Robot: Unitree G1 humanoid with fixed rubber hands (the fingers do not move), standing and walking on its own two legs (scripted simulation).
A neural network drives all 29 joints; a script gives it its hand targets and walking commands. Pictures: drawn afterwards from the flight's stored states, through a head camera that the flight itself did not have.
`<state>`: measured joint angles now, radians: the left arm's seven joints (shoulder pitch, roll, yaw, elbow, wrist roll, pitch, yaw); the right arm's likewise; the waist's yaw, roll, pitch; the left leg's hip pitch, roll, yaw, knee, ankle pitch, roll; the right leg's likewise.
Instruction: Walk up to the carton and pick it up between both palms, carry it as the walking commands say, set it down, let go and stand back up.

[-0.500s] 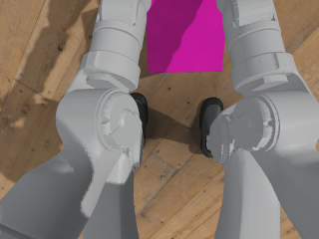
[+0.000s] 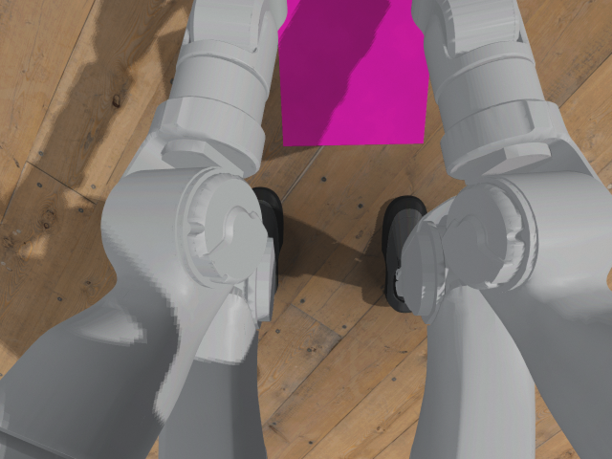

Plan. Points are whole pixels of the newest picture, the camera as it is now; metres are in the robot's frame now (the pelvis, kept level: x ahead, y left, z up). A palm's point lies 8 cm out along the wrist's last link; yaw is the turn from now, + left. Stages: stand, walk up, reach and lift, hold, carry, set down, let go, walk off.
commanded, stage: set down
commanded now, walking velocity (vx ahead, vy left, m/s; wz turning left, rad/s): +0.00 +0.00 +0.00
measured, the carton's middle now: (348, 57) +0.46 -0.01 -0.31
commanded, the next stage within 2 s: none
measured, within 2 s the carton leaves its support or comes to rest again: rests again in 0.42 s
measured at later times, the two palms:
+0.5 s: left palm out of the picture +0.58 +0.08 -0.21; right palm out of the picture +0.57 -0.11 -0.21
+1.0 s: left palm out of the picture +0.55 +0.15 -0.23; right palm out of the picture +0.58 -0.15 -0.21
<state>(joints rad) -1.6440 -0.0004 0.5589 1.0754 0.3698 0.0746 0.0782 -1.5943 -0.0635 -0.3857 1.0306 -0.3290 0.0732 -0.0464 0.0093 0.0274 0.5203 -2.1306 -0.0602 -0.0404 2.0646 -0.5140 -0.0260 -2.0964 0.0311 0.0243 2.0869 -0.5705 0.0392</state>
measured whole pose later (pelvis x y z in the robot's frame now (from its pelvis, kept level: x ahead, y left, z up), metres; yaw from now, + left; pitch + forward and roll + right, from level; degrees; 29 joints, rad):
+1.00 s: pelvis +0.01 +0.00 -0.03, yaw -1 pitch +33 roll +0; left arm -1.55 0.28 0.25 1.18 -0.01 0.07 0.16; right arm -1.60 -0.30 -0.17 1.11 0.06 0.07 -0.12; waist 0.01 0.03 0.52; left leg -2.21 -0.05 -0.04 2.19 -0.55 -0.04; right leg -2.18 0.05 0.02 2.21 -0.60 0.04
